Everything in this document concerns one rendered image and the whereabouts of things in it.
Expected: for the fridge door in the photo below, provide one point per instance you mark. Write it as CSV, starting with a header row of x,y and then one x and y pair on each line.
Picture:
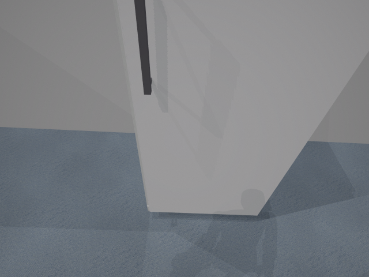
x,y
238,89

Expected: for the handle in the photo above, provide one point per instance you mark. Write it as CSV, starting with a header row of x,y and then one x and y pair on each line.
x,y
140,12

